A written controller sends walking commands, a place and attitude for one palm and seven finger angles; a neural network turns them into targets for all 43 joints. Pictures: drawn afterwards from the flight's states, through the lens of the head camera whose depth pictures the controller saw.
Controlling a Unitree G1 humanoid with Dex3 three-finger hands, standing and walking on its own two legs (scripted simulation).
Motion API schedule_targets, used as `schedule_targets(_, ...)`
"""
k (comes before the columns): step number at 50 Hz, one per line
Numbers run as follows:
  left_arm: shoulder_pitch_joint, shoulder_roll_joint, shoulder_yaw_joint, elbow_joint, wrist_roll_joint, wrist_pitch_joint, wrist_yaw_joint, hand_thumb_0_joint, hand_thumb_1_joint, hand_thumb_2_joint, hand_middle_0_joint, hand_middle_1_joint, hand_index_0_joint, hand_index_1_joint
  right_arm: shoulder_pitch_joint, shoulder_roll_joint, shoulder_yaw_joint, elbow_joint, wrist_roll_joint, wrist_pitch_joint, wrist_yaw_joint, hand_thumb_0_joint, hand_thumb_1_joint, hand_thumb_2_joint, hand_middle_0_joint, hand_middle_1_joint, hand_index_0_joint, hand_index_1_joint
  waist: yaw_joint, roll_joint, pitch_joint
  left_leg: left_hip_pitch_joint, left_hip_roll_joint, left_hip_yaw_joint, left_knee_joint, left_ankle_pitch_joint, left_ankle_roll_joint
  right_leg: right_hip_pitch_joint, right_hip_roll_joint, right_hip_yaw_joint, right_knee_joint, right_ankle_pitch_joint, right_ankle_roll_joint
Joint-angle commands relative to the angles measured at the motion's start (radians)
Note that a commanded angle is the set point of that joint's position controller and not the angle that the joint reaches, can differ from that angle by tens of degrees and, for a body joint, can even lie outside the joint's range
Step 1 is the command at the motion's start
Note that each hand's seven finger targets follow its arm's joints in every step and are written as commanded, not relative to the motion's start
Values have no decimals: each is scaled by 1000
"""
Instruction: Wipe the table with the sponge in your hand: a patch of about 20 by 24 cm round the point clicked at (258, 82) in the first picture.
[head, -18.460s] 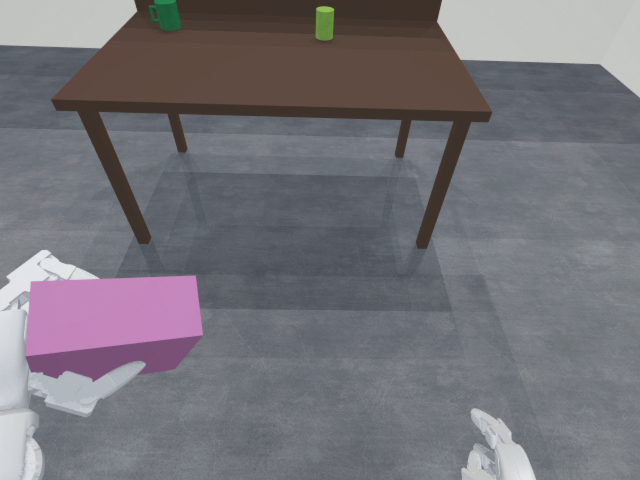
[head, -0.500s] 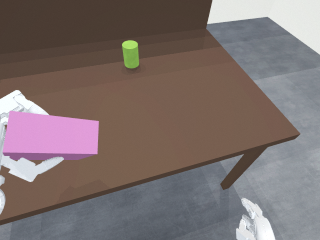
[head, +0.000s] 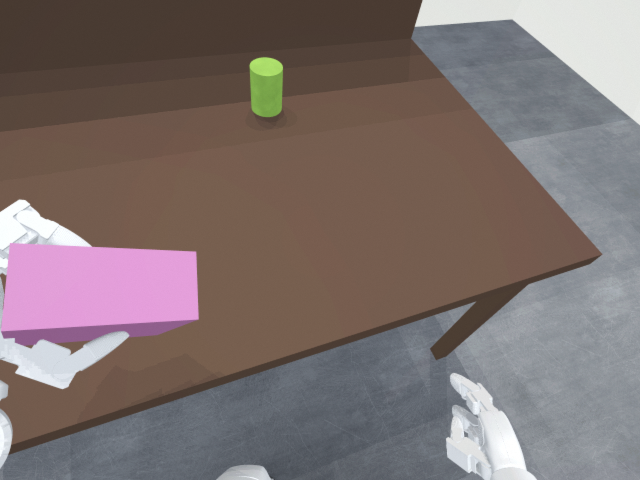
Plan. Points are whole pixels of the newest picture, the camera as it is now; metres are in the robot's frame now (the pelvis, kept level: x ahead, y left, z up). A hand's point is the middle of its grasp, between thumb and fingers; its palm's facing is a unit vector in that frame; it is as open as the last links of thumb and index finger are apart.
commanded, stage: come to a stop and stand still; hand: left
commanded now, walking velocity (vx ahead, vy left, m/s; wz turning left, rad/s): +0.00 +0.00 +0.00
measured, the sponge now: (127, 299) +0.24 +0.22 +0.13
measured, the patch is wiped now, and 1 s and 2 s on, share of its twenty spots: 0.00 0.00 0.00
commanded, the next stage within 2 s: look again from close up in 0.20 s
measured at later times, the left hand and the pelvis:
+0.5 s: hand (80, 343) +0.19 +0.22 +0.16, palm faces +0.36 -0.85 -0.38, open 10.1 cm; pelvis -0.03 -0.02 +0.00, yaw +1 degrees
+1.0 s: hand out of the picture +0.20 +0.26 +0.21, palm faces +0.50 -0.75 -0.43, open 10.1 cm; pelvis -0.04 -0.03 +0.00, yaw +1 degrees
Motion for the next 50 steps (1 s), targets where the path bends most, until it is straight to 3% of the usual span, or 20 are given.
schedule_targets(1, -73, 110, 76, -162, -14, -61, 12, 0, 100, 1300, -1200, -1600, -1200, -1600, -35, -160, -70, -149, 11, -38, -14, 0, -900, -900, 200, 300, 200, 300, -32, 149, -235, 161, 163, -143, -157, 182, -50, -7, 12, -47, -51, 103, -27)
schedule_targets(2, -56, 147, 109, -133, -10, -59, 14, 0, 100, 1300, -1200, -1600, -1200, -1600, -44, -170, -74, -141, 15, -33, -18, 0, -900, -900, 200, 300, 200, 300, -29, 159, -241, 161, 157, -139, -169, 137, -55, -4, 12, -38, -45, 114, -28)
schedule_targets(3, -53, 84, 63, -144, -15, -63, 9, 0, 100, 1300, -1200, -1600, -1200, -1600, -46, -150, -64, -149, 11, -28, -17, 0, -900, -900, 200, 300, 200, 300, -31, 150, -231, 139, 151, -138, -177, 99, -56, 3, 14, -45, -57, 123, -29)
schedule_targets(6, -72, 102, 66, -161, -23, -67, 5, 0, 100, 1300, -1200, -1600, -1200, -1600, -49, -148, -64, -159, 17, -29, -24, 0, -900, -900, 200, 300, 200, 300, -38, 161, -219, 107, 143, -136, -205, -11, -57, 16, 4, -28, -74, 110, -32)
schedule_targets(7, -65, 166, 115, -162, -17, -69, 10, 0, 100, 1300, -1200, -1600, -1200, -1600, -61, -158, -68, -155, 18, -29, -28, 0, -900, -900, 200, 300, 200, 300, -29, 188, -241, 126, 147, -137, -214, -26, -57, 15, 4, -22, -66, 97, -30)
schedule_targets(8, -53, 90, 64, -170, -24, -73, 6, 0, 100, 1300, -1200, -1600, -1200, -1600, -58, -140, -56, -159, 12, -28, -27, 0, -900, -900, 200, 300, 200, 300, -29, 169, -232, 104, 143, -141, -217, -25, -55, 24, 9, -34, -73, 112, -31)
schedule_targets(11, -60, 112, 69, -172, -32, -74, 4, 0, 100, 1300, -1200, -1600, -1200, -1600, -49, -142, -61, -161, 20, -37, -34, 0, -900, -900, 200, 300, 200, 300, -38, 146, -237, 101, 132, -131, -201, -27, -51, 38, -7, -13, -99, 126, -34)
schedule_targets(12, -56, 165, 108, -169, -27, -73, 9, 0, 100, 1300, -1200, -1600, -1200, -1600, -59, -152, -65, -157, 22, -37, -39, 0, -900, -900, 200, 300, 200, 300, -33, 157, -245, 118, 133, -135, -205, -21, -53, 31, -7, -7, -94, 125, -33)
schedule_targets(13, -51, 95, 59, -163, -32, -77, 4, 0, 100, 1300, -1200, -1600, -1200, -1600, -55, -140, -56, -157, 17, -37, -38, 0, -900, -900, 200, 300, 200, 300, -34, 151, -232, 96, 131, -137, -210, -39, -53, 31, -3, -17, -102, 118, -32)
schedule_targets(17, -59, 142, 86, -136, -32, -76, 8, 0, 100, 1300, -1200, -1600, -1200, -1600, -55, -153, -65, -150, 27, -45, -48, 0, -900, -900, 200, 300, 200, 300, -38, 157, -213, 99, 125, -138, -210, -70, -52, 8, -14, 9, -126, 90, -35)
schedule_targets(19, -72, 107, 53, -120, -38, -80, 4, 0, 100, 1300, -1200, -1600, -1200, -1600, -51, -146, -63, -153, 27, -49, -50, 0, -900, -900, 200, 300, 200, 300, -42, 138, -190, 73, 121, -142, -215, -117, -49, -1, -15, 14, -148, 59, -34)
schedule_targets(27, -57, 143, 72, -112, -42, -88, 7, 0, 100, 1300, -1200, -1600, -1200, -1600, -55, -155, -68, -145, 31, -58, -58, 0, -900, -900, 200, 300, 200, 300, -43, 125, -188, 88, 111, -146, -198, -120, -44, -28, -28, 40, -189, 14, -39)
schedule_targets(28, -54, 99, 37, -107, -45, -90, 3, 0, 100, 1300, -1200, -1600, -1200, -1600, -49, -147, -64, -145, 28, -57, -57, 0, -900, -900, 200, 300, 200, 300, -45, 121, -184, 77, 111, -144, -197, -126, -42, -25, -27, 33, -191, 10, -38)
schedule_targets(41, -64, 109, 39, -112, -51, -97, 2, 0, 100, 1300, -1200, -1600, -1200, -1600, -46, -150, -66, -143, 29, -72, -61, 0, -900, -900, 200, 300, 200, 300, -46, 125, -181, 90, 115, -165, -207, -106, -39, -31, -28, 41, -191, 16, -36)
schedule_targets(42, -1040, 956, 382, -466, -5, -272, 23, 0, 100, 1300, -1200, -1600, -1200, -1600, 61, -231, 88, -238, 107, -36, -137, 0, -900, -900, 200, 300, 200, 300, -72, 384, -116, -222, 52, -153, -192, -332, 4, 113, 56, 15, -31, -74, 48)
schedule_targets(43, -589, 361, 281, -1, 14, -201, 16, 0, 100, 1300, -1200, -1600, -1200, -1600, 9, -71, -25, -165, 69, -80, -122, 0, -900, -900, 200, 300, 200, 300, -26, 150, -141, -122, 154, -182, -186, -289, -10, -57, -8, -17, -18, -229, -11)
schedule_targets(44, -449, 326, 205, 137, -6, -170, 14, 0, 100, 1300, -1200, -1600, -1200, -1600, -38, -149, -24, -111, 28, -81, -82, 0, -900, -900, 200, 300, 200, 300, -8, 100, -129, -22, 71, -146, -173, -240, -41, -113, 24, 13, -105, -199, -45)
schedule_targets(46, -229, 289, 160, 83, -46, -182, -5, 0, 100, 1300, -1200, -1600, -1200, -1600, -4, -177, -58, -123, 5, -89, -43, 0, -900, -900, 200, 300, 200, 300, -7, -33, -170, 81, 26, -98, 3, -187, -52, -223, -80, 166, -229, -250, -98)
schedule_targets(48, -46, 162, 76, 44, -68, -171, -18, 0, 100, 1300, -1200, -1600, -1200, -1600, 35, -162, -57, -112, 9, -89, -11, 0, -900, -900, 200, 300, 200, 300, -6, -14, -212, 147, 35, -99, 0, -150, -47, -227, -81, 147, -196, -217, -104)
schedule_targets(50, -53, 116, 32, -80, -63, -165, -13, 0, 100, 1300, -1200, -1600, -1200, -1600, 16, -177, -65, -116, 16, -108, 4, 0, -900, -900, 200, 300, 200, 300, -15, 31, -170, 128, 51, -124, -84, -134, -42, -185, -46, 105, -165, -158, -79)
